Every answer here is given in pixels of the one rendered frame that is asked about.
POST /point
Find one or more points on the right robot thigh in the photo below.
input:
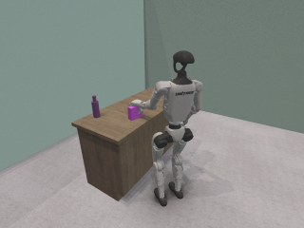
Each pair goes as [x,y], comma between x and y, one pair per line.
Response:
[178,146]

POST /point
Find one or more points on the table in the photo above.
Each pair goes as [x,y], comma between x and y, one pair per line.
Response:
[117,152]

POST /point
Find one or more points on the sponge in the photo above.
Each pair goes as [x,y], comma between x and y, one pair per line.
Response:
[133,113]

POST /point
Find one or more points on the left robot thigh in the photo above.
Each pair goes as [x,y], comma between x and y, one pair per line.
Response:
[159,142]

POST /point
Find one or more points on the robot right forearm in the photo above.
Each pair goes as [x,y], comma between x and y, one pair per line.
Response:
[190,114]

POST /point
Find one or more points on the robot left hand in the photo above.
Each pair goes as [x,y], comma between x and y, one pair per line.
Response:
[136,103]

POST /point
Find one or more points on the robot right hand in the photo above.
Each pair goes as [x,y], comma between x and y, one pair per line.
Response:
[184,122]

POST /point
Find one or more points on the robot thigh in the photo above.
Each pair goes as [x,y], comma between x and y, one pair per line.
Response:
[159,142]
[178,146]

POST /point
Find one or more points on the left robot upper arm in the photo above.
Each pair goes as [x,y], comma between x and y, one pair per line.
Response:
[160,89]

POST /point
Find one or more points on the right robot upper arm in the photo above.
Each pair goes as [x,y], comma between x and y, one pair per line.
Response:
[196,106]

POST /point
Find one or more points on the robot left forearm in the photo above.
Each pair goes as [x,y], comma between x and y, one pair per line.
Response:
[144,105]

